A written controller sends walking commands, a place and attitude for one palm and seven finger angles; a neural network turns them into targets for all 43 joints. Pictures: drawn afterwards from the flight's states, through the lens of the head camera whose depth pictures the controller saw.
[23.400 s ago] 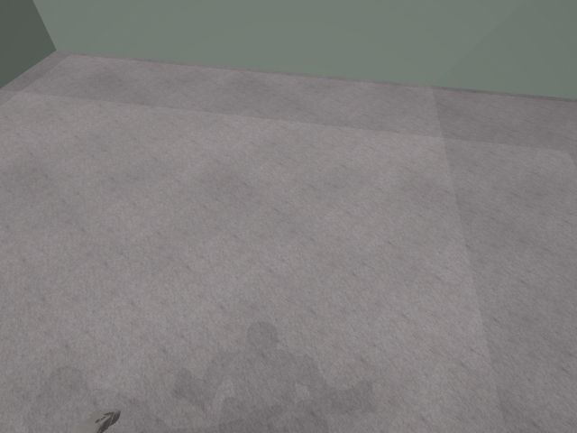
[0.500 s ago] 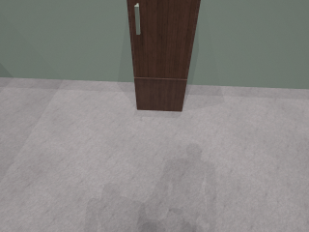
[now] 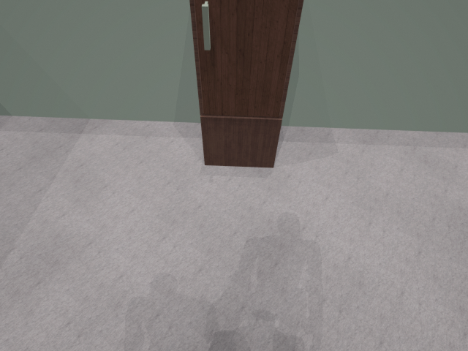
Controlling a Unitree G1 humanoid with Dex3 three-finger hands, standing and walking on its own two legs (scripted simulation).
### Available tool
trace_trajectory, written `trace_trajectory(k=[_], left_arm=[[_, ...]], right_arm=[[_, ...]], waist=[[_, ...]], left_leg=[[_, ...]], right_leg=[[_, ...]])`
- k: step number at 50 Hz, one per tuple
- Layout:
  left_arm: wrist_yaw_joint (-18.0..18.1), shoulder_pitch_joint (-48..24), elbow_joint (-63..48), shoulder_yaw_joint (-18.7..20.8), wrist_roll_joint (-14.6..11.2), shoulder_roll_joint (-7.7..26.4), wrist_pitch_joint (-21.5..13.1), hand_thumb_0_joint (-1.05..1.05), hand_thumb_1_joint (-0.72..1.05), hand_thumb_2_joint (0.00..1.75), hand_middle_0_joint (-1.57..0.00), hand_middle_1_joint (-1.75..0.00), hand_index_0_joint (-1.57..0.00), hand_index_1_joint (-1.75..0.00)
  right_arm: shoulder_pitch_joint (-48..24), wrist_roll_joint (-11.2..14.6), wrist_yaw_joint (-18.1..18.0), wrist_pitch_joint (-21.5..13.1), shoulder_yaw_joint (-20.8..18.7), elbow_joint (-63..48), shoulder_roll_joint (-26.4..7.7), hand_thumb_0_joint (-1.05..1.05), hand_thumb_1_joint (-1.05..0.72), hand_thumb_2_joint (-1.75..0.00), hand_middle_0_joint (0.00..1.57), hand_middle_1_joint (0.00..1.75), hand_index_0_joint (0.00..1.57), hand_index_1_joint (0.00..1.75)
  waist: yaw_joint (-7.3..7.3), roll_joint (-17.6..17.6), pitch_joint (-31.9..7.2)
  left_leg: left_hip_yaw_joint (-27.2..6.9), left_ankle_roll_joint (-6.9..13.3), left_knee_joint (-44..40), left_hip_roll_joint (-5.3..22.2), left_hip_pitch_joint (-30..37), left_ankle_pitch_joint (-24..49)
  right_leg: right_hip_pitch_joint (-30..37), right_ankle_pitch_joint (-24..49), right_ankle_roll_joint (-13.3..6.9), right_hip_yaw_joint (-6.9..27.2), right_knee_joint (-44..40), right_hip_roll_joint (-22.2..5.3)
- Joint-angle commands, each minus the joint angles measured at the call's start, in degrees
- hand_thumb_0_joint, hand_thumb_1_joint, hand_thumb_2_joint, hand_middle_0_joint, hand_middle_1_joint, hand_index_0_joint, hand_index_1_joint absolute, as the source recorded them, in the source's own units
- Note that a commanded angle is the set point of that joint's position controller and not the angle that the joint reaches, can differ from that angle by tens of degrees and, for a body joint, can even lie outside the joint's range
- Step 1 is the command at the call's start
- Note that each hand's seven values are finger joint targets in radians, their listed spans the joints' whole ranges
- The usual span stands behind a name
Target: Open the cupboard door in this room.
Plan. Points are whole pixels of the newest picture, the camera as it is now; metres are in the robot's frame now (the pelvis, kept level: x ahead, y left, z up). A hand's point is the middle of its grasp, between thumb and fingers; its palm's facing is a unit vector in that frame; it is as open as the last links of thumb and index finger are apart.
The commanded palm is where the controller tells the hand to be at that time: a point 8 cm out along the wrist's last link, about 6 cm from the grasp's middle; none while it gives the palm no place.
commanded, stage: walk to a spot facing it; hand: left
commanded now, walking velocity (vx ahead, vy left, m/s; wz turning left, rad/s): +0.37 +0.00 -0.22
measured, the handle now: (206, 26) +1.16 +0.18 +0.04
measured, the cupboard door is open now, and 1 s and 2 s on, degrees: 0 0 0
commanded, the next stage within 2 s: turn to face it in 0.62 s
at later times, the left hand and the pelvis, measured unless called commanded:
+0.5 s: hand out of the picture +0.08 +0.13 -0.17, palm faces +0.00 -0.98 -0.17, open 7.4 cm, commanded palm none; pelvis +0.13 -0.03 +0.00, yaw -5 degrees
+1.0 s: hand (171, 221) +0.45 +0.20 -0.17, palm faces -0.06 -0.97 -0.23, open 7.4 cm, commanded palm none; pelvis +0.34 +0.01 -0.01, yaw -4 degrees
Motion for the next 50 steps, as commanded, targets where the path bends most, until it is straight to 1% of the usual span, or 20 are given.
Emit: trace_trajectory(k=[1,5,8,10,12,13,14,15,18,20,25,31,32,34,35,36,37,40,44,50], left_arm=[[-0.6,4.0,-1.4,1.5,0.0,4.7,0.1,0.0,0.9,0.9,-0.2,-0.3,-0.2,-0.3],[-2.0,1.0,-3.6,2.1,0.8,3.3,0.5,0.0,0.9,0.9,-0.2,-0.3,-0.2,-0.3],[-2.7,-2.9,-6.3,2.4,1.0,2.1,0.2,0.0,0.9,0.9,-0.2,-0.3,-0.2,-0.3],[-3.1,-3.2,-6.8,2.7,0.8,2.3,-0.4,0.0,0.9,0.9,-0.2,-0.3,-0.2,-0.3],[-3.3,3.8,-4.7,3.2,0.8,2.6,-1.2,0.0,0.9,0.9,-0.2,-0.3,-0.2,-0.3],[-2.9,12.6,-2.1,4.1,1.0,6.3,-1.8,0.0,0.9,0.9,-0.2,-0.3,-0.2,-0.3],[-2.0,22.6,0.8,5.7,0.7,12.8,-2.4,0.0,0.9,0.9,-0.2,-0.3,-0.2,-0.3],[-1.3,24.1,1.8,5.3,-0.4,13.1,-2.3,0.0,0.9,0.9,-0.2,-0.3,-0.2,-0.3],[-1.1,15.0,-0.7,4.2,0.1,8.2,-2.7,0.0,0.9,0.9,-0.2,-0.3,-0.2,-0.3],[-1.0,11.6,-1.9,3.7,0.3,6.7,-3.3,0.0,0.9,0.9,-0.2,-0.3,-0.2,-0.3],[-1.2,10.5,-1.3,3.1,0.6,7.0,-4.3,0.0,0.9,0.9,-0.2,-0.3,-0.2,-0.3],[-0.9,10.7,-0.5,3.4,0.6,8.2,-3.8,0.0,0.9,0.9,-0.2,-0.3,-0.2,-0.3],[-0.8,10.1,-0.6,3.5,0.5,8.9,-3.7,0.0,0.9,0.9,-0.2,-0.3,-0.2,-0.3],[-0.8,8.4,-1.0,3.7,0.2,9.7,-3.4,0.0,0.9,0.9,-0.2,-0.3,-0.2,-0.3],[-0.9,9.5,-1.5,3.6,-0.1,8.2,-3.4,0.0,0.9,0.9,-0.2,-0.3,-0.2,-0.3],[-1.4,13.3,-2.1,3.0,-1.0,4.7,-3.2,0.0,0.9,0.9,-0.2,-0.3,-0.2,-0.3],[-1.0,11.3,-3.5,2.9,-0.8,5.4,-3.2,0.0,0.9,0.9,-0.2,-0.3,-0.2,-0.3],[-1.3,3.3,-4.5,2.9,-0.3,4.5,-2.7,0.0,0.9,0.9,-0.2,-0.3,-0.2,-0.3],[-1.5,4.8,-4.7,2.6,0.1,2.2,-0.5,0.0,0.9,0.9,-0.2,-0.3,-0.2,-0.3],[-1.3,-1.6,-7.9,2.5,0.3,4.3,0.5,0.0,0.9,0.9,-0.2,-0.3,-0.2,-0.3]], right_arm=[[6.4,-0.2,-0.2,-0.1,-1.4,-0.4,-5.5,0.0,-0.9,-0.9,0.2,0.3,0.2,0.3],[7.4,-0.5,0.1,0.2,-3.0,-0.8,-8.7,0.0,-0.9,-0.9,0.2,0.3,0.2,0.3],[9.5,-0.8,0.1,-0.4,-3.4,-0.7,-8.9,0.0,-0.9,-0.9,0.2,0.3,0.2,0.3],[9.2,-1.0,0.2,-0.8,-3.2,-0.7,-8.6,0.0,-0.9,-0.9,0.2,0.3,0.2,0.3],[6.1,-1.0,0.2,-1.1,-3.0,-1.7,-8.8,0.0,-0.9,-0.9,0.2,0.3,0.2,0.3],[4.3,-0.4,0.4,-1.5,-2.8,-3.1,-7.9,0.0,-0.9,-0.9,0.2,0.3,0.2,0.3],[0.2,0.2,1.1,-2.1,-1.9,-6.4,-4.9,0.0,-0.9,-0.9,0.2,0.3,0.2,0.3],[-4.3,0.1,1.4,-1.7,-2.3,-8.2,-7.7,0.0,-0.9,-0.9,0.2,0.3,0.2,0.3],[-7.0,-0.2,1.8,-1.7,-2.9,-8.1,-5.5,0.0,-0.9,-0.9,0.2,0.3,0.2,0.3],[-5.2,-0.5,2.4,-1.1,-3.1,-6.9,-4.5,0.0,-0.9,-0.9,0.2,0.3,0.2,0.3],[-8.5,-0.4,3.5,-0.1,-3.0,-8.6,-4.4,0.0,-0.9,-0.9,0.2,0.3,0.2,0.3],[-16.3,-0.1,3.7,-1.2,-2.2,-12.0,-5.1,0.0,-0.9,-0.9,0.2,0.3,0.2,0.3],[-14.6,-0.2,3.4,-1.5,-2.4,-11.7,-5.9,0.0,-0.9,-0.9,0.2,0.3,0.2,0.3],[-1.6,-0.8,2.5,-2.0,-3.3,-7.8,-9.0,0.0,-0.9,-0.9,0.2,0.3,0.2,0.3],[6.8,-1.3,1.9,-2.3,-4.5,-5.6,-14.1,0.0,-0.9,-0.9,0.2,0.3,0.2,0.3],[12.3,-1.6,1.4,-2.5,-6.0,-4.2,-20.0,0.0,-0.9,-0.9,0.2,0.3,0.2,0.3],[11.5,-0.5,1.1,-1.6,-5.5,-4.2,-20.3,0.0,-0.9,-0.9,0.2,0.3,0.2,0.3],[-0.1,-0.4,0.7,-2.5,-3.5,-6.6,-11.7,0.0,-0.9,-0.9,0.2,0.3,0.2,0.3],[-3.1,-0.3,0.4,-3.1,-2.4,-6.2,-9.1,0.0,-0.9,-0.9,0.2,0.3,0.2,0.3],[-3.9,-0.6,0.6,-1.7,-3.1,-7.0,-10.7,0.0,-0.9,-0.9,0.2,0.3,0.2,0.3]], waist=[[-0.39,0.5,2.9],[-1.31,8.6,10.2],[-2.58,9.8,14.3],[-2.03,6.8,13.0],[1.84,2.4,7.0],[5.99,-6.9,1.8],[9.27,-23.3,-0.6],[9.07,-19.1,1.0],[5.0,-3.7,6.9],[2.59,-0.7,4.7],[0.79,-6.8,5.8],[1.77,-8.0,7.7],[0.6,-7.4,6.2],[-5.19,-5.3,-1.8],[-7.67,2.8,-9.6],[-7.99,18.0,-16.6],[-7.28,15.5,-17.9],[-2.87,4.7,-2.2],[0.85,6.2,-4.6],[0.68,7.2,-5.0]], left_leg=[[-4.6,1.6,-4.8,5.6,-4.0,-5.1],[-12.5,5.8,-12.1,12.7,-4.9,-22.8],[-14.9,9.5,-13.3,17.1,-2.0,-16.2],[-12.1,9.2,-10.2,17.0,-1.8,-8.3],[-5.1,6.1,0.4,12.7,-5.9,1.5],[1.2,3.6,15.6,7.1,-14.4,7.1],[5.3,1.0,33.0,-0.5,-29.9,-9.2],[-1.4,1.2,43.0,0.3,-32.8,-15.4],[-5.8,1.1,48.6,4.7,-36.7,-5.7],[-4.8,0.2,45.3,5.4,-32.7,-0.9],[-1.9,-1.9,34.3,4.9,-32.5,6.0],[1.2,0.2,16.7,2.4,-23.3,8.1],[1.8,0.7,14.9,1.2,-19.3,8.1],[2.0,1.5,8.6,-0.5,-3.2,12.1],[-5.8,3.3,8.5,6.7,11.1,19.1],[-26.1,9.6,5.2,22.3,22.9,31.8],[-29.4,13.3,1.1,25.4,20.1,36.9],[-19.5,13.2,-2.5,20.8,-0.3,36.9],[-8.1,9.8,-3.4,13.3,-6.5,41.9],[-10.2,9.5,-2.0,11.5,-7.3,35.4]], right_leg=[[-0.7,-5.5,-1.5,4.9,-1.7,-3.4],[-12.2,-11.8,-0.9,-0.6,10.3,0.8],[-20.2,-12.8,-0.7,-0.5,18.0,-1.4],[-17.4,-12.4,-0.7,-1.1,15.1,-1.9],[-2.8,-5.7,-1.5,-2.4,5.3,-0.4],[11.0,-7.0,-4.4,7.0,0.3,-5.1],[21.6,-2.3,-10.3,29.1,-8.1,-18.2],[18.9,1.9,-12.1,34.3,-11.2,-21.0],[11.7,3.9,-12.2,24.8,-10.1,-18.8],[8.6,3.7,-9.5,17.2,-11.4,-15.7],[7.6,12.5,-7.7,7.4,-13.5,-11.8],[8.6,24.7,-6.6,4.2,-10.3,-11.7],[9.0,29.4,-6.4,3.7,-7.1,-11.5],[7.4,34.3,-4.1,1.1,8.7,-9.2],[-0.3,20.4,-2.0,0.2,21.2,-5.3],[-13.6,-18.9,0.0,-1.1,40.4,3.0],[-15.8,-24.4,-1.4,5.6,49.7,2.4],[-19.7,-15.5,0.3,6.6,51.2,-3.7],[-10.9,-11.6,2.0,4.7,35.4,-3.6],[-4.7,-5.6,2.5,2.3,17.3,-1.4]])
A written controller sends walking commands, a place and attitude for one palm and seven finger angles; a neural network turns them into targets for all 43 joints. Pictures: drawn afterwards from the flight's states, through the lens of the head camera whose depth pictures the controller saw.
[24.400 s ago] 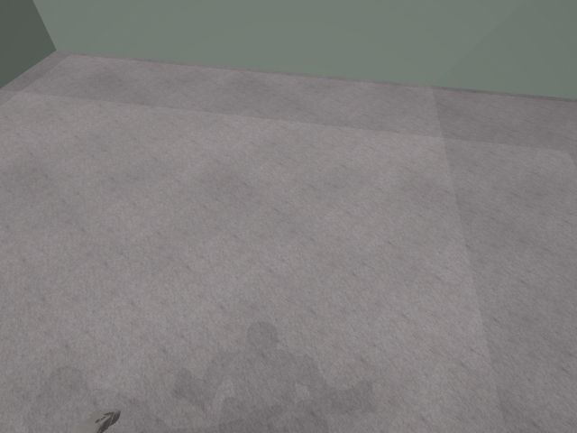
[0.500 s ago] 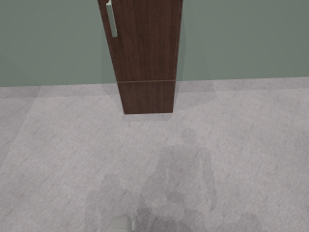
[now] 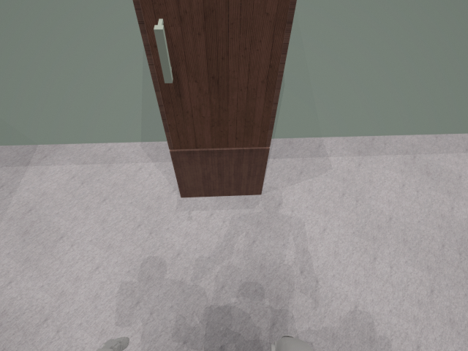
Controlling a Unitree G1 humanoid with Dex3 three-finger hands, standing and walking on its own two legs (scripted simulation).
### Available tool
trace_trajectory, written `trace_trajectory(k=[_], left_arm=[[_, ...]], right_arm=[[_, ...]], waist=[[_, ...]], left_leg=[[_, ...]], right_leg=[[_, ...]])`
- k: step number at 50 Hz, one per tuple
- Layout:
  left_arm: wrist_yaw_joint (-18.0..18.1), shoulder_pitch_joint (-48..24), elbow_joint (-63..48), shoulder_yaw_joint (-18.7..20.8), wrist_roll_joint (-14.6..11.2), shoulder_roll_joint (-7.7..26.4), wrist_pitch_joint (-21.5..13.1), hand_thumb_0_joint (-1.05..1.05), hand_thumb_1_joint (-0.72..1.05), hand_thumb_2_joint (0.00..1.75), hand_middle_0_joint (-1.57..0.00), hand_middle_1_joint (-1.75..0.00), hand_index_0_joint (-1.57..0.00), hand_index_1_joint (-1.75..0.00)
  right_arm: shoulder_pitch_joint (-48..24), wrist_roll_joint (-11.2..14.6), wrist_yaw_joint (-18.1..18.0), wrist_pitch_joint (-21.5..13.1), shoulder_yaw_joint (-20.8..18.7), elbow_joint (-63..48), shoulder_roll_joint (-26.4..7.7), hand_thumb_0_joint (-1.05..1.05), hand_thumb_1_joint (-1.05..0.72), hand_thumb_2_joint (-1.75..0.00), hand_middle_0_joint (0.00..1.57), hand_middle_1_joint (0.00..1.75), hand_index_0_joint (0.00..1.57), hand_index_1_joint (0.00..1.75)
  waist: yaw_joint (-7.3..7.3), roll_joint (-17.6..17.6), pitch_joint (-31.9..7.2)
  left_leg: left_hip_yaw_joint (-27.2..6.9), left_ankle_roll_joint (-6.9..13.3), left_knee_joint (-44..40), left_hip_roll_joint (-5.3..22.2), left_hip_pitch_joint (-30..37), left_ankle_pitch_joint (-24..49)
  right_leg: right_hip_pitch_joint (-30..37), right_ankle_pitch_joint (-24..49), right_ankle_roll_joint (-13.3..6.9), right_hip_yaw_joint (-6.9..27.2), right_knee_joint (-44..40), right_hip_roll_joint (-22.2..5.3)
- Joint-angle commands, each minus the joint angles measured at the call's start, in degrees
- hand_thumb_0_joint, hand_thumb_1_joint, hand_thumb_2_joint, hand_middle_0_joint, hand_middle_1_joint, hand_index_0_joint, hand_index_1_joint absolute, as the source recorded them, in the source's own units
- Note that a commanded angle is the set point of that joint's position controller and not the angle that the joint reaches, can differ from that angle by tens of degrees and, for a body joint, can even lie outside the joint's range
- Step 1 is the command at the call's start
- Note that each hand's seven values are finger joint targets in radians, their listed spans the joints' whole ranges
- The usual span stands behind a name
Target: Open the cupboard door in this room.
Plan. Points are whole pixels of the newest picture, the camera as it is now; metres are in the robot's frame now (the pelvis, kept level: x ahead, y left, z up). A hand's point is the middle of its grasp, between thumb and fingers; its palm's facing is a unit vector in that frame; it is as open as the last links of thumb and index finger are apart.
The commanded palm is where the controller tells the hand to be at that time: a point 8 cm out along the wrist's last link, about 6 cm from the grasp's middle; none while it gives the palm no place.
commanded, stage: take the last steps up to it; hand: left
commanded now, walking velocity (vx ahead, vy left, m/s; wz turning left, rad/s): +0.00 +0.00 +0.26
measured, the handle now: (164, 52) +0.81 +0.22 +0.05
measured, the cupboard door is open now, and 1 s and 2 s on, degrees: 0 0 0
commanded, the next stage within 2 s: come to a stop and stand still in 0.74 s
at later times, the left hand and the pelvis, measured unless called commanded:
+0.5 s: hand out of the picture +0.04 +0.18 -0.17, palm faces +0.18 -0.96 -0.20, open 7.3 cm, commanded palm none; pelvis +0.13 +0.00 +0.00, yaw +6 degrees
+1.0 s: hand (165, 247) +0.34 +0.17 -0.16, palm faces +0.06 -0.96 -0.27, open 7.3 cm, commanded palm none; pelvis +0.27 -0.02 -0.01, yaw +5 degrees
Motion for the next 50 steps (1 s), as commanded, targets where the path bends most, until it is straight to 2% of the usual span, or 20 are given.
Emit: trace_trajectory(k=[1,4,6,7,8,12,20,22,24,25,26,27,29,35,41,44,46,47,48,50], left_arm=[[-0.4,8.4,-0.3,-0.4,-0.2,0.4,1.2,0.0,0.9,0.9,-0.2,-0.3,-0.2,-0.3],[-0.4,10.1,0.6,-0.5,-0.1,2.3,0.4,0.0,0.9,0.9,-0.2,-0.3,-0.2,-0.3],[-0.2,11.6,1.5,0.3,0.4,8.1,-0.6,0.0,0.9,0.9,-0.2,-0.3,-0.2,-0.3],[-0.4,13.1,1.1,0.7,0.1,10.8,-0.2,0.0,0.9,0.9,-0.2,-0.3,-0.2,-0.3],[-0.4,12.4,0.9,1.2,-0.1,10.2,-0.5,0.0,0.9,0.9,-0.2,-0.3,-0.2,-0.3],[-0.3,11.2,1.2,0.8,-0.2,6.1,-1.3,0.0,0.9,0.9,-0.2,-0.3,-0.2,-0.3],[-0.9,14.8,3.7,1.1,0.3,6.2,-1.9,0.0,0.9,0.9,-0.2,-0.3,-0.2,-0.3],[-0.9,14.4,4.0,1.1,0.1,6.7,-1.7,0.0,0.9,0.9,-0.2,-0.3,-0.2,-0.3],[-1.1,13.8,4.2,0.7,-0.5,5.6,-1.2,0.0,0.9,0.9,-0.2,-0.3,-0.2,-0.3],[-1.6,14.1,3.6,0.3,-0.6,3.6,-1.2,0.0,0.9,0.9,-0.2,-0.3,-0.2,-0.3],[-1.9,13.0,1.8,-0.3,-0.7,0.9,-1.2,0.0,0.9,0.9,-0.2,-0.3,-0.2,-0.3],[-1.7,10.2,0.5,0.0,-0.2,2.0,-1.2,0.0,0.9,0.9,-0.2,-0.3,-0.2,-0.3],[-2.0,9.1,1.8,0.1,0.0,2.0,-1.1,0.0,0.9,0.9,-0.2,-0.3,-0.2,-0.3],[-2.3,11.1,3.0,-0.1,-0.3,-0.7,0.0,0.0,0.9,0.9,-0.2,-0.3,-0.2,-0.3],[-2.5,7.6,0.9,0.3,-0.2,-0.3,0.5,0.0,0.9,0.9,-0.2,-0.3,-0.2,-0.3],[-1.7,15.6,3.6,0.7,0.0,2.3,-0.6,0.0,0.9,0.9,-0.2,-0.3,-0.2,-0.3],[-0.4,19.3,4.5,1.1,-0.3,9.8,-1.6,0.0,0.9,0.9,-0.2,-0.3,-0.2,-0.3],[-0.3,16.0,3.3,0.7,-0.6,10.1,-1.4,0.0,0.9,0.9,-0.2,-0.3,-0.2,-0.3],[0.1,12.8,2.6,1.0,-0.5,9.7,-1.3,0.0,0.9,0.9,-0.2,-0.3,-0.2,-0.3],[1.0,8.8,1.0,0.9,-0.4,8.5,0.0,0.0,0.9,0.9,-0.2,-0.3,-0.2,-0.3]], right_arm=[[1.5,-0.1,0.1,0.6,-0.7,-1.9,-6.4,0.0,-0.9,-0.9,0.2,0.3,0.2,0.3],[2.8,0.2,0.3,1.2,-0.5,-0.9,-5.3,0.0,-0.9,-0.9,0.2,0.3,0.2,0.3],[4.4,0.5,0.8,1.4,0.5,-1.1,-0.7,0.0,-0.9,-0.9,0.2,0.3,0.2,0.3],[3.5,0.4,0.9,2.1,0.2,-2.1,-1.8,0.0,-0.9,-0.9,0.2,0.3,0.2,0.3],[1.8,0.1,1.1,3.0,-0.2,-2.4,-3.2,0.0,-0.9,-0.9,0.2,0.3,0.2,0.3],[3.3,0.0,1.8,2.3,-0.4,-1.0,-1.8,0.0,-0.9,-0.9,0.2,0.3,0.2,0.3],[-1.7,0.2,2.6,1.8,-0.3,-4.0,-0.3,0.0,-0.9,-0.9,0.2,0.3,0.2,0.3],[0.7,0.1,2.5,1.5,-0.1,-3.3,-0.7,0.0,-0.9,-0.9,0.2,0.3,0.2,0.3],[6.9,0.0,2.0,0.7,-0.4,-0.8,-3.1,0.0,-0.9,-0.9,0.2,0.3,0.2,0.3],[12.6,-0.2,1.5,0.3,-1.5,0.5,-7.5,0.0,-0.9,-0.9,0.2,0.3,0.2,0.3],[17.9,-0.6,1.0,0.3,-2.8,1.4,-12.9,0.0,-0.9,-0.9,0.2,0.3,0.2,0.3],[18.3,-0.5,0.7,1.0,-2.8,1.6,-13.5,0.0,-0.9,-0.9,0.2,0.3,0.2,0.3],[13.0,-0.3,0.3,0.4,-1.4,1.0,-8.7,0.0,-0.9,-0.9,0.2,0.3,0.2,0.3],[9.3,0.1,-0.2,-0.9,-0.4,0.7,-5.5,0.0,-0.9,-0.9,0.2,0.3,0.2,0.3],[7.2,-0.4,-0.1,0.1,-1.2,0.8,-5.8,0.0,-0.9,-0.9,0.2,0.3,0.2,0.3],[6.7,0.0,-0.2,0.7,-0.6,1.5,-4.4,0.0,-0.9,-0.9,0.2,0.3,0.2,0.3],[11.4,1.3,-0.1,1.5,0.3,1.1,-0.2,0.0,-0.9,-0.9,0.2,0.3,0.2,0.3],[11.6,1.6,-0.4,2.3,0.0,1.2,-1.4,0.0,-0.9,-0.9,0.2,0.3,0.2,0.3],[11.5,1.6,-0.3,3.3,-0.2,1.8,-0.7,0.0,-0.9,-0.9,0.2,0.3,0.2,0.3],[9.5,1.7,-0.5,4.3,-0.4,2.0,-1.7,0.0,-0.9,-0.9,0.2,0.3,0.2,0.3]], waist=[[2.37,9.0,-7.1],[3.6,5.4,-6.5],[3.7,-10.5,-4.3],[4.73,-13.2,-2.2],[5.44,-16.0,1.0],[2.59,-4.4,0.4],[3.22,-8.7,-0.3],[1.71,-8.4,-1.2],[-1.19,-1.5,-3.9],[-3.68,8.5,-6.8],[-5.58,20.3,-7.2],[-5.71,15.5,-4.0],[-3.63,12.9,-0.8],[0.28,6.6,-0.9],[0.86,10.4,1.9],[5.23,3.1,-2.1],[4.34,-16.1,-10.2],[3.12,-10.5,-9.3],[2.59,-14.4,-9.6],[2.66,-9.7,-7.7]], left_leg=[[-12.2,5.3,-6.1,14.2,1.6,28.2],[-11.8,1.7,-2.3,11.1,-1.0,11.5],[-4.7,-3.4,8.5,2.4,-12.4,-12.4],[-4.0,-3.9,15.8,1.4,-13.3,-20.7],[-6.9,-3.5,22.3,3.3,-14.7,-21.0],[-7.2,-3.5,29.2,5.2,-16.6,-11.0],[-2.8,-4.3,13.3,4.9,-10.6,-7.8],[-1.0,-4.2,6.9,3.8,-3.8,-3.9],[-0.3,-4.1,-0.7,3.3,11.3,0.2],[-11.7,-1.3,-4.2,10.9,20.0,-4.1],[-28.7,4.4,-12.4,23.9,23.1,-7.3],[-30.6,7.5,-14.5,27.0,19.8,-8.6],[-23.6,6.8,-14.3,22.8,13.8,0.9],[-9.0,5.5,-12.8,17.3,10.0,22.9],[-6.5,4.1,-10.8,16.6,4.3,13.4],[-3.3,-0.5,2.1,11.5,1.6,12.2],[-2.4,-4.8,21.2,2.6,-3.8,-20.8],[-6.3,-4.5,23.9,3.5,-1.5,-24.1],[-7.0,-4.6,27.2,3.9,-1.8,-23.0],[-9.2,-4.6,31.0,3.7,-4.2,-20.9]], right_leg=[[11.0,3.8,0.7,-1.7,-9.6,1.4],[19.1,10.4,0.4,-2.2,-22.9,1.1],[25.2,7.6,-4.9,13.8,-31.2,-12.0],[20.5,-2.6,-9.6,19.9,-37.5,-18.0],[16.6,-10.4,-11.3,22.9,-41.4,-17.6],[19.6,2.6,-10.2,11.5,-38.0,-13.2],[19.3,8.5,-10.4,4.5,-36.3,-11.2],[17.1,7.3,-9.1,2.5,-33.6,-9.7],[9.6,5.3,-6.4,-1.1,-25.7,-6.1],[1.8,2.0,-4.0,-3.6,-13.6,-1.8],[-7.8,-12.3,-1.8,-7.1,1.0,3.1],[-10.7,-13.9,-2.9,-2.3,9.0,1.7],[-11.1,-6.9,-3.1,0.5,14.4,-1.3],[-4.5,1.6,-1.1,-0.4,5.8,-1.4],[4.2,5.9,-1.4,-3.4,-10.3,0.0],[19.0,18.5,-1.5,-2.9,-22.4,0.5],[27.0,53.1,-9.1,15.1,-27.2,-18.2],[22.9,56.8,-12.2,12.5,-27.5,-18.7],[21.1,58.1,-12.5,12.6,-27.2,-17.4],[20.2,55.0,-13.4,10.5,-26.6,-17.2]])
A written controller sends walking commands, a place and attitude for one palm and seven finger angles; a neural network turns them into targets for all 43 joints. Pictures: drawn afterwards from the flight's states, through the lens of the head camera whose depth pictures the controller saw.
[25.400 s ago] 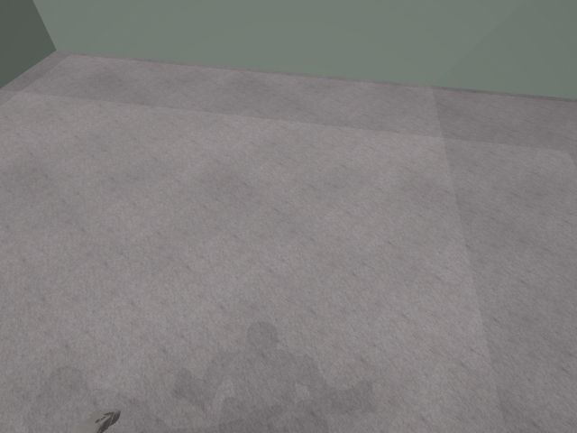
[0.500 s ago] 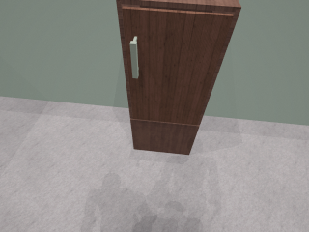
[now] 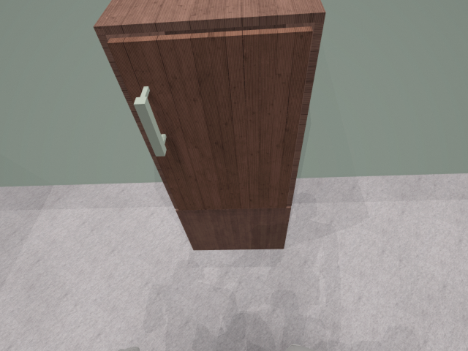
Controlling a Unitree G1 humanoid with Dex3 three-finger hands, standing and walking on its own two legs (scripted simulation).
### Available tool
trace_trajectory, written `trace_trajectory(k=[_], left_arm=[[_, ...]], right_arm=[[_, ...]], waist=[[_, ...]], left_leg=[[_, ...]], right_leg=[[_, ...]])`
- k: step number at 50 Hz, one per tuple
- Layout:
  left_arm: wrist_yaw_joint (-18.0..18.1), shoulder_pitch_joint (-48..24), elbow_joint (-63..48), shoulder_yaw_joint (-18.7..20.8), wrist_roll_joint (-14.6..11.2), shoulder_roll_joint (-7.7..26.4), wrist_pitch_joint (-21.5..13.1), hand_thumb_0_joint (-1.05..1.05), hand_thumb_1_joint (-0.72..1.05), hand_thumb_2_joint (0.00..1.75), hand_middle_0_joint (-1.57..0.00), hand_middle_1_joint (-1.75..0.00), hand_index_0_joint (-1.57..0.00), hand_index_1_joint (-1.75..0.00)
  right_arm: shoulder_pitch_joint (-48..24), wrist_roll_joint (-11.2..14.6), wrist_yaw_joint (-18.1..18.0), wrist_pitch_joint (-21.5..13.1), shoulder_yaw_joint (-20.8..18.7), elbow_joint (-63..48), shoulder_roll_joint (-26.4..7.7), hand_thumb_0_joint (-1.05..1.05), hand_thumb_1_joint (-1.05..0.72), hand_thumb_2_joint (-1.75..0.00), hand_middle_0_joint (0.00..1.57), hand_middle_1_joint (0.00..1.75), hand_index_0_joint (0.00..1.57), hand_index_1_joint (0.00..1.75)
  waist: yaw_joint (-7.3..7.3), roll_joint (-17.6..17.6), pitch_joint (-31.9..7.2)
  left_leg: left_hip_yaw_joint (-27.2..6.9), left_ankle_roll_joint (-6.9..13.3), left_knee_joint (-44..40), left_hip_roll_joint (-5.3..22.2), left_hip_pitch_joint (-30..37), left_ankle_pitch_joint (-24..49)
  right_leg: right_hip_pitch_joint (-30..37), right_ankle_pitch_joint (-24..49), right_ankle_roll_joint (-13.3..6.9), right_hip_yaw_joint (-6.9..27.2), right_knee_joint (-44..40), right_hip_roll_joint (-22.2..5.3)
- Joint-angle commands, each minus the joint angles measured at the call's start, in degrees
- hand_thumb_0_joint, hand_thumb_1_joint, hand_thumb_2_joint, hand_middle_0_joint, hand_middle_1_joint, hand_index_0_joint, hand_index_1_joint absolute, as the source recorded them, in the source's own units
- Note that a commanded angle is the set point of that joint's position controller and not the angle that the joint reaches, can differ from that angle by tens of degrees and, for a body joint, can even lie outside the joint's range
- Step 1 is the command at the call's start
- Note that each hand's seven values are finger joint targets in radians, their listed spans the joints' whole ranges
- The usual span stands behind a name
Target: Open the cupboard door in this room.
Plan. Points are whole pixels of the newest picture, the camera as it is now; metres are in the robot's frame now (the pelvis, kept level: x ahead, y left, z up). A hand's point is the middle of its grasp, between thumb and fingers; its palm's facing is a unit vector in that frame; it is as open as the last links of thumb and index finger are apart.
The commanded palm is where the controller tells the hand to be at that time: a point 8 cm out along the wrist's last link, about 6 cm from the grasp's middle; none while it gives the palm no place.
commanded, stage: come to a stop and stand still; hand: left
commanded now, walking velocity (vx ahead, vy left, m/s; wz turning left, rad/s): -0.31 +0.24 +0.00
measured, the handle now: (153, 122) +0.56 +0.20 +0.06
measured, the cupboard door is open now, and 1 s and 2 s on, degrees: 0 0 0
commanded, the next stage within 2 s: look again from close up in 1.26 s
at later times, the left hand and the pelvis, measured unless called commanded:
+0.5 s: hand out of the picture -0.01 +0.27 -0.17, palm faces +0.08 -0.97 -0.22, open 7.4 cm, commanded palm none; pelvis -0.04 +0.07 +0.01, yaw +1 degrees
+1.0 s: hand out of the picture -0.05 +0.24 -0.16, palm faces +0.00 -0.98 -0.21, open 7.3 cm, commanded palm none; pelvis -0.06 +0.07 +0.02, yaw -1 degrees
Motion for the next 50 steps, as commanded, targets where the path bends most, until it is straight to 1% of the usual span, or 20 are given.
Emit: trace_trajectory(k=[1,5,9,14,17,18,19,20,21,22,25,27,31,33,34,36,37,39,44,50], left_arm=[[1.9,6.9,-1.1,2.5,-0.3,10.5,1.7,0.0,0.9,0.9,-0.2,-0.3,-0.2,-0.3],[2.2,5.9,-2.4,3.5,-0.1,11.7,2.5,0.0,0.9,0.9,-0.2,-0.3,-0.2,-0.3],[2.0,3.4,-4.5,3.7,0.3,11.6,3.1,0.0,0.9,0.9,-0.2,-0.3,-0.2,-0.3],[1.4,2.3,-5.6,4.1,1.2,12.7,3.8,0.0,0.9,0.9,-0.2,-0.3,-0.2,-0.3],[1.0,1.5,-5.4,4.0,0.6,13.1,4.5,0.0,0.9,0.9,-0.2,-0.3,-0.2,-0.3],[0.8,2.3,-5.5,3.5,0.1,11.4,4.8,0.0,0.9,0.9,-0.2,-0.3,-0.2,-0.3],[0.5,3.6,-5.9,2.8,-0.5,8.0,5.2,0.0,0.9,0.9,-0.2,-0.3,-0.2,-0.3],[0.5,2.4,-6.5,2.4,-0.4,6.5,5.7,0.0,0.9,0.9,-0.2,-0.3,-0.2,-0.3],[0.4,2.9,-6.1,2.8,-0.3,7.2,5.9,0.0,0.9,0.9,-0.2,-0.3,-0.2,-0.3],[0.3,3.6,-4.8,2.9,0.2,7.4,6.2,0.0,0.9,0.9,-0.2,-0.3,-0.2,-0.3],[-0.1,8.0,-1.9,2.5,0.1,7.4,5.5,0.0,0.9,0.9,-0.2,-0.3,-0.2,-0.3],[0.1,7.5,-1.3,1.7,-0.2,6.5,4.8,0.0,0.9,0.9,-0.2,-0.3,-0.2,-0.3],[0.5,4.9,-1.2,0.2,-0.6,4.4,3.9,0.0,0.9,0.9,-0.2,-0.3,-0.2,-0.3],[0.8,7.9,0.5,-0.1,-0.8,4.4,3.5,0.0,0.9,0.9,-0.2,-0.3,-0.2,-0.3],[1.0,10.2,1.7,-0.2,-0.8,4.4,3.1,0.0,0.9,0.9,-0.2,-0.3,-0.2,-0.3],[1.5,11.4,2.9,-0.2,-0.8,6.7,2.5,0.0,0.9,0.9,-0.2,-0.3,-0.2,-0.3],[1.5,10.5,3.0,-0.4,-0.8,7.0,2.4,0.0,0.9,0.9,-0.2,-0.3,-0.2,-0.3],[1.5,9.5,3.2,-0.5,-0.9,5.9,2.2,0.0,0.9,0.9,-0.2,-0.3,-0.2,-0.3],[1.6,9.8,3.2,-0.9,-1.0,4.4,2.6,0.0,0.9,0.9,-0.2,-0.3,-0.2,-0.3],[1.6,11.3,3.4,-0.9,-0.9,4.3,2.5,0.0,0.9,0.9,-0.2,-0.3,-0.2,-0.3]], right_arm=[[1.8,0.6,-0.5,1.2,-0.9,-2.4,-3.6,0.0,-0.9,-0.9,0.2,0.3,0.2,0.3],[-1.2,-0.1,0.2,2.9,-1.8,-4.4,-5.1,0.0,-0.9,-0.9,0.2,0.3,0.2,0.3],[-3.2,-0.5,0.7,3.7,-2.0,-6.6,-5.6,0.0,-0.9,-0.9,0.2,0.3,0.2,0.3],[-4.4,-0.3,1.1,2.2,-1.5,-8.7,-5.7,0.0,-0.9,-0.9,0.2,0.3,0.2,0.3],[0.1,-0.2,1.0,1.1,-1.2,-7.7,-6.0,0.0,-0.9,-0.9,0.2,0.3,0.2,0.3],[1.1,-0.3,1.0,0.6,-1.3,-7.6,-7.5,0.0,-0.9,-0.9,0.2,0.3,0.2,0.3],[0.0,-0.9,0.8,0.2,-2.1,-8.7,-11.6,0.0,-0.9,-0.9,0.2,0.3,0.2,0.3],[-4.1,-1.1,0.5,0.6,-2.5,-11.3,-15.1,0.0,-0.9,-0.9,0.2,0.3,0.2,0.3],[-9.0,-1.5,0.3,0.8,-1.8,-12.6,-14.7,0.0,-0.9,-0.9,0.2,0.3,0.2,0.3],[-11.1,-1.4,-0.3,0.3,-1.4,-12.2,-12.5,0.0,-0.9,-0.9,0.2,0.3,0.2,0.3],[-10.6,-0.8,-0.8,-0.4,-0.4,-10.9,-9.8,0.0,-0.9,-0.9,0.2,0.3,0.2,0.3],[-7.1,-0.6,-1.0,-0.8,-0.3,-9.3,-9.5,0.0,-0.9,-0.9,0.2,0.3,0.2,0.3],[-1.5,-0.7,-1.4,-1.1,-0.5,-6.0,-8.8,0.0,-0.9,-0.9,0.2,0.3,0.2,0.3],[-0.9,-0.3,-1.3,-1.2,-0.5,-4.7,-8.8,0.0,-0.9,-0.9,0.2,0.3,0.2,0.3],[-1.1,0.0,-1.3,-1.3,-0.4,-4.4,-8.5,0.0,-0.9,-0.9,0.2,0.3,0.2,0.3],[-1.5,0.6,-1.0,-1.4,0.2,-4.5,-5.8,0.0,-0.9,-0.9,0.2,0.3,0.2,0.3],[-2.0,0.6,-0.9,-1.4,0.4,-4.5,-5.1,0.0,-0.9,-0.9,0.2,0.3,0.2,0.3],[-1.6,0.0,-0.9,-0.9,0.5,-3.4,-5.4,0.0,-0.9,-0.9,0.2,0.3,0.2,0.3],[-0.6,0.0,-0.8,-1.1,1.1,-1.2,-5.1,0.0,-0.9,-0.9,0.2,0.3,0.2,0.3],[0.5,0.0,-0.8,-0.9,1.5,-0.5,-3.9,0.0,-0.9,-0.9,0.2,0.3,0.2,0.3]], waist=[[3.78,-11.5,-7.4],[4.23,-8.1,-9.4],[3.32,-11.8,-8.8],[3.59,-15.9,-8.5],[0.99,-13.3,-8.8],[0.54,-7.4,-8.6],[0.72,8.0,-5.8],[0.78,15.5,-0.7],[2.52,11.8,1.2],[3.38,12.0,1.3],[4.84,6.1,-1.7],[3.53,4.1,-4.6],[0.89,2.6,-6.1],[1.62,2.4,-8.0],[2.47,1.0,-9.2],[1.8,-4.5,-8.6],[1.32,-5.3,-6.5],[1.08,-11.8,-5.0],[1.57,-6.0,-0.2],[1.93,-2.6,1.0]], left_leg=[[-4.8,0.3,13.2,-0.3,-9.1,-0.6],[-5.5,-1.1,18.1,-1.9,-12.7,4.2],[-5.2,-1.7,16.8,-1.9,-12.2,7.4],[-2.7,-0.6,1.2,-2.0,-6.7,6.0],[-0.1,-0.1,-16.9,-3.0,3.7,15.3],[-2.4,0.2,-23.2,-1.2,7.4,16.8],[-16.4,3.1,-31.5,8.9,4.3,12.4],[-23.5,6.5,-38.2,16.3,-8.9,10.0],[-21.5,9.2,-39.5,16.3,-16.6,6.0],[-17.9,8.4,-39.4,12.4,-15.9,9.3],[-10.5,8.2,-33.4,7.7,-4.7,23.2],[-10.0,9.2,-31.2,8.0,3.5,33.1],[-12.8,11.2,-28.3,10.2,10.2,46.8],[-12.3,9.8,-25.8,9.0,11.0,50.4],[-11.2,8.0,-23.8,7.3,10.7,48.9],[-7.8,4.0,-22.1,3.2,2.9,37.1],[-6.8,3.2,-23.6,1.8,1.9,32.3],[-6.5,2.7,-24.6,1.7,4.3,29.8],[-6.9,3.1,-27.8,2.1,3.3,24.5],[-6.8,3.1,-28.2,1.9,1.9,22.1]], right_leg=[[13.8,47.7,-8.5,15.4,-12.4,-18.5],[14.7,44.0,-8.1,13.5,-13.0,-18.3],[10.0,31.3,-7.2,11.7,-15.4,-16.8],[7.5,10.9,-6.5,13.3,-17.6,-14.4],[2.2,-0.1,-2.7,12.0,-14.1,-11.6],[-1.6,-5.2,-0.4,10.2,-9.4,-8.7],[-7.6,-11.8,2.7,5.8,0.1,-2.3],[-5.7,-16.7,4.2,5.2,9.2,1.8],[-1.4,-14.6,3.6,9.3,14.1,0.6],[-1.1,-11.9,3.8,10.5,16.8,0.7],[-4.1,-7.9,4.0,9.9,20.5,2.0],[-4.9,-8.9,4.7,9.2,17.1,1.8],[0.2,-12.5,4.8,7.8,1.4,1.0],[5.9,-6.2,4.5,7.1,-8.5,1.2],[9.7,0.8,4.3,7.2,-15.1,0.8],[16.9,16.3,1.8,12.9,-16.0,-4.6],[15.4,18.9,0.7,13.1,-15.0,-6.4],[11.8,15.3,0.2,12.4,-14.9,-4.6],[8.8,2.3,1.4,11.6,-17.4,-2.7],[9.0,0.8,1.2,11.7,-18.7,-2.5]])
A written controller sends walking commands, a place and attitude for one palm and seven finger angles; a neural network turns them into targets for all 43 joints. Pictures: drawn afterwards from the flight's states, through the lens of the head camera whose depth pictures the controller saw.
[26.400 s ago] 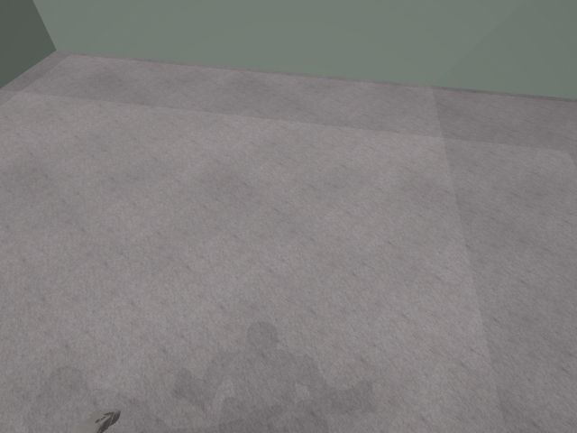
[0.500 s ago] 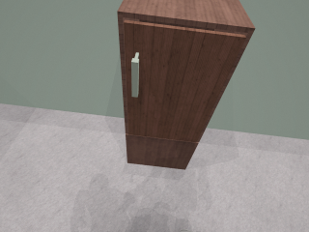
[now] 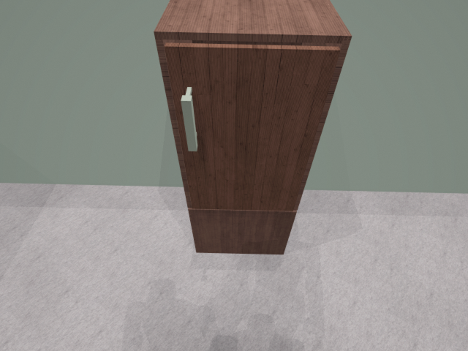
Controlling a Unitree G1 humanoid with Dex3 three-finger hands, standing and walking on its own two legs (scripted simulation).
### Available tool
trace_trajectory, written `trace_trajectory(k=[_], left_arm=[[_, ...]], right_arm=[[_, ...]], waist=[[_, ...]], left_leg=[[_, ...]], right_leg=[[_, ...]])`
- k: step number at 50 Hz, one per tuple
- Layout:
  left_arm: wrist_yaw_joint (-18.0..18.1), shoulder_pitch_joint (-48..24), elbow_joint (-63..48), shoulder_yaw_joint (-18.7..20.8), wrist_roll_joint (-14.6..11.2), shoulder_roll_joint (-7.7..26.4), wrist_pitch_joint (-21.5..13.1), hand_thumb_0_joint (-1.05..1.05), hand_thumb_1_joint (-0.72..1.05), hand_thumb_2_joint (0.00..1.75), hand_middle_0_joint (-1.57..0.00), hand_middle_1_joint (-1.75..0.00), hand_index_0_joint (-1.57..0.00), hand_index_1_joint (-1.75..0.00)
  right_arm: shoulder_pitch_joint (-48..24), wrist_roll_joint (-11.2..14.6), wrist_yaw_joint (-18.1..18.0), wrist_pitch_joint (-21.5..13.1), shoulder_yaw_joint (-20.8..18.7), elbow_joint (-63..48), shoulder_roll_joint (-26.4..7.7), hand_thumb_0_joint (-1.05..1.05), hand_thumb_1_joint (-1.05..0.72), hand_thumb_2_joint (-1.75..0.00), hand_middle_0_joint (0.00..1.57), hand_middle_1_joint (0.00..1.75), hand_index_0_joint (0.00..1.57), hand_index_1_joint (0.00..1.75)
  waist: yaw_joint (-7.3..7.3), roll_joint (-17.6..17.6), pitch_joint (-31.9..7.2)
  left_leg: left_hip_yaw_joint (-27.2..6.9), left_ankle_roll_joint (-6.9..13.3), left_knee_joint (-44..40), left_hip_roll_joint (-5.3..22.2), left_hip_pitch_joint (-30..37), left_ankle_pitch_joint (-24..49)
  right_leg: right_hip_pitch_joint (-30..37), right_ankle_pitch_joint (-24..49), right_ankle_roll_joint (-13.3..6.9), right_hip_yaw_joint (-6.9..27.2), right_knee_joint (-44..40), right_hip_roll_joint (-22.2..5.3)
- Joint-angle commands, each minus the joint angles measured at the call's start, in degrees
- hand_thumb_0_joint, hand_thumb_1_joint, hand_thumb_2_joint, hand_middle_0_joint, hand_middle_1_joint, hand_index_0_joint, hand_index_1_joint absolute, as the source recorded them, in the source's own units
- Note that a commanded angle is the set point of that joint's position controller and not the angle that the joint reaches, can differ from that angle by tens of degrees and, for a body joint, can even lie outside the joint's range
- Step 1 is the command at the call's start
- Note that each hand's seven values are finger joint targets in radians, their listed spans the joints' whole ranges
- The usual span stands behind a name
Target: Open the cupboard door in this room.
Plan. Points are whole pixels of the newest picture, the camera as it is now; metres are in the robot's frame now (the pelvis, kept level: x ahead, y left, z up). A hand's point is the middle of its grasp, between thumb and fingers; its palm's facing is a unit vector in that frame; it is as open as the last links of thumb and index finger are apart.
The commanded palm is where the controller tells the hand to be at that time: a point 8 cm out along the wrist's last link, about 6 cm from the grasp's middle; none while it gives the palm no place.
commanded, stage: come to a stop and stand still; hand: left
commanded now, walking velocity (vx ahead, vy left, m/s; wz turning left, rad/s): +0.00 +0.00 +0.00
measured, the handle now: (191, 120) +0.62 +0.14 +0.04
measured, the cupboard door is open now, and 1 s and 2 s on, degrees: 0 0 0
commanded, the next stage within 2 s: look again from close up in 0.26 s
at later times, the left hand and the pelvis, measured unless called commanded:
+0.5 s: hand out of the picture -0.02 +0.16 -0.18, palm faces +0.02 -0.98 -0.17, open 7.4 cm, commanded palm none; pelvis +0.00 +0.01 -0.01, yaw +0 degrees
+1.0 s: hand out of the picture +0.02 +0.19 -0.18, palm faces +0.00 -0.98 -0.20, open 7.4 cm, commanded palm none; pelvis +0.01 +0.01 -0.01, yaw -1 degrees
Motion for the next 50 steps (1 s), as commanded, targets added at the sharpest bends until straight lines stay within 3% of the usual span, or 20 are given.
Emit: trace_trajectory(k=[1,5,14,17,18,19,20,21,22,25,29,32,36,47,50], left_arm=[[-0.1,4.3,-1.5,0.9,-0.3,4.8,-0.6,0.0,0.9,0.9,-0.2,-0.3,-0.2,-0.3],[-0.1,5.0,-1.3,0.7,-0.4,4.5,-0.8,0.0,0.9,0.9,-0.2,-0.3,-0.2,-0.3],[0.0,7.0,-0.7,0.5,-0.4,3.2,-1.2,0.0,0.9,0.9,-0.2,-0.3,-0.2,-0.3],[0.1,7.4,-0.5,0.5,-0.3,2.9,-1.2,0.0,0.9,0.9,-0.2,-0.3,-0.2,-0.3],[2.0,10.6,0.3,0.4,1.1,4.5,-3.3,0.0,0.9,0.9,-0.2,-0.3,-0.2,-0.3],[1.7,8.3,-2.7,1.0,0.4,7.0,-3.6,0.0,0.9,0.9,-0.2,-0.3,-0.2,-0.3],[1.1,6.2,-3.3,1.1,0.3,7.3,-3.9,0.0,0.9,0.9,-0.2,-0.3,-0.2,-0.3],[0.9,5.2,-3.4,0.9,0.3,6.4,-3.8,0.0,0.9,0.9,-0.2,-0.3,-0.2,-0.3],[0.7,5.7,-3.6,0.8,0.2,5.1,-3.6,0.0,0.9,0.9,-0.2,-0.3,-0.2,-0.3],[0.4,6.9,-3.5,0.6,0.3,3.8,-2.9,0.0,0.9,0.9,-0.2,-0.3,-0.2,-0.3],[0.2,6.6,-4.0,0.6,0.2,4.0,-2.1,0.0,0.9,0.9,-0.2,-0.3,-0.2,-0.3],[0.2,6.4,-4.4,0.8,0.2,4.7,-1.8,0.0,0.9,0.9,-0.2,-0.3,-0.2,-0.3],[0.0,6.1,-5.0,0.9,0.3,5.6,-1.4,0.0,0.9,0.9,-0.2,-0.3,-0.2,-0.3],[-0.3,5.4,-5.2,1.0,0.2,7.0,-1.4,0.0,0.9,0.9,-0.2,-0.3,-0.2,-0.3],[-0.6,6.2,-4.4,1.0,0.5,5.6,-0.8,0.0,0.9,0.9,-0.2,-0.3,-0.2,-0.3]], right_arm=[[2.3,0.2,-0.5,-0.6,-0.7,-1.3,-4.8,0.0,-0.9,-0.9,0.2,0.3,0.2,0.3],[3.2,0.2,-0.6,-0.5,-0.7,-1.1,-4.5,0.0,-0.9,-0.9,0.2,0.3,0.2,0.3],[3.5,0.2,-0.9,-1.0,-0.7,-0.8,-4.4,0.0,-0.9,-0.9,0.2,0.3,0.2,0.3],[3.4,0.3,-0.9,-1.0,-0.8,-0.9,-4.3,0.0,-0.9,-0.9,0.2,0.3,0.2,0.3],[-2.5,0.3,0.0,-2.2,-0.2,-5.2,-6.3,0.0,-0.9,-0.9,0.2,0.3,0.2,0.3],[1.5,-0.1,0.3,-1.5,-0.3,-7.0,-3.6,0.0,-0.9,-0.9,0.2,0.3,0.2,0.3],[1.0,-0.6,0.5,-1.2,-0.3,-6.5,-3.4,0.0,-0.9,-0.9,0.2,0.3,0.2,0.3],[2.7,-0.6,0.5,-1.4,-0.2,-6.7,-4.0,0.0,-0.9,-0.9,0.2,0.3,0.2,0.3],[3.2,-0.6,0.4,-1.7,-0.1,-6.6,-4.5,0.0,-0.9,-0.9,0.2,0.3,0.2,0.3],[3.5,-0.5,-0.1,-2.2,-0.1,-7.4,-5.7,0.0,-0.9,-0.9,0.2,0.3,0.2,0.3],[2.7,-0.4,-0.3,-2.1,0.0,-7.8,-6.8,0.0,-0.9,-0.9,0.2,0.3,0.2,0.3],[2.1,-0.4,-0.3,-2.3,-0.1,-7.6,-7.4,0.0,-0.9,-0.9,0.2,0.3,0.2,0.3],[1.6,-0.5,-0.3,-2.2,0.0,-7.5,-7.9,0.0,-0.9,-0.9,0.2,0.3,0.2,0.3],[1.1,-0.4,-0.4,-2.5,-0.1,-6.3,-8.5,0.0,-0.9,-0.9,0.2,0.3,0.2,0.3],[2.1,-0.5,-0.5,-2.2,-0.2,-5.5,-8.1,0.0,-0.9,-0.9,0.2,0.3,0.2,0.3]], waist=[[0.71,1.3,4.5],[0.63,-0.7,4.5],[0.61,0.1,2.4],[0.55,-0.3,3.5],[2.65,0.3,2.6],[-0.9,-0.2,-1.3],[-0.36,3.7,-0.8],[-1.21,3.7,-1.7],[-0.86,4.4,-1.0],[0.12,2.6,-1.5],[0.51,-2.1,1.8],[0.97,-0.3,2.6],[1.17,-0.7,3.5],[1.2,0.6,-1.0],[0.91,1.4,-0.4]], left_leg=[[-6.4,0.2,-3.8,6.0,-0.2,1.7],[-6.5,0.2,-3.4,6.0,0.1,1.9],[-6.4,0.4,-2.7,6.3,2.1,5.5],[-6.3,0.3,-2.5,6.4,1.8,5.5],[-4.2,-0.9,11.1,6.3,-2.8,11.7],[-4.8,-0.5,8.8,4.1,-3.7,-3.2],[-4.5,-0.6,7.7,3.8,-2.6,-3.5],[-5.0,-0.4,6.5,4.4,-2.5,0.0],[-5.8,0.1,5.9,5.0,-2.8,3.1],[-7.0,1.6,5.0,6.5,-2.9,8.5],[-7.1,1.8,3.0,6.3,-4.8,6.1],[-7.2,2.1,1.9,6.5,-4.6,6.9],[-7.2,2.2,0.5,6.5,-5.4,4.1],[-6.4,2.2,1.1,6.7,-1.6,9.4],[-7.6,3.0,0.0,8.1,-1.5,2.0]], right_leg=[[-5.2,3.5,-0.5,5.5,-7.0,-6.4],[-5.7,2.9,-0.6,5.5,-7.5,-6.3],[-4.9,6.6,-0.5,5.4,-6.9,-6.2],[-5.4,6.7,-0.5,5.3,-7.0,-6.2],[-5.2,32.7,0.4,8.5,-4.4,-8.8],[-3.1,25.4,-1.6,10.1,-4.0,-11.1],[-4.6,19.2,-2.9,9.4,-3.1,-10.7],[-5.7,11.2,-3.3,7.7,-1.9,-8.5],[-6.4,8.7,-3.1,6.6,-0.9,-6.7],[-5.3,7.8,-2.3,4.8,1.4,-4.8],[-6.4,6.0,-1.6,4.7,1.2,-4.5],[-6.6,5.8,-1.3,4.6,1.5,-4.5],[-6.7,4.1,-1.2,4.6,0.9,-4.5],[-4.6,8.9,-1.0,4.7,0.7,-5.2],[-5.7,1.3,-0.9,2.7,2.2,-3.7]])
